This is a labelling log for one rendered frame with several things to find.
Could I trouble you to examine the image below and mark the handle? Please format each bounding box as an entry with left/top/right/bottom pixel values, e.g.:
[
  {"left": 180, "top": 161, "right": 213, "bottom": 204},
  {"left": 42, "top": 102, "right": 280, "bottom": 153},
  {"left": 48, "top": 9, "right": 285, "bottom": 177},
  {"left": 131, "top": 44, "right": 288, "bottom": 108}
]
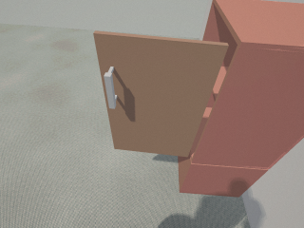
[{"left": 104, "top": 66, "right": 118, "bottom": 109}]

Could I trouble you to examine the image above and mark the cupboard door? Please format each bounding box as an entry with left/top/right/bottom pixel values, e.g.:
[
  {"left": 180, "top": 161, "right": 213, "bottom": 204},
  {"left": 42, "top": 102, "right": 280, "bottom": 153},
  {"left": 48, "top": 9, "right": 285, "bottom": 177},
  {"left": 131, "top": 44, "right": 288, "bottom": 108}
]
[{"left": 93, "top": 30, "right": 229, "bottom": 158}]

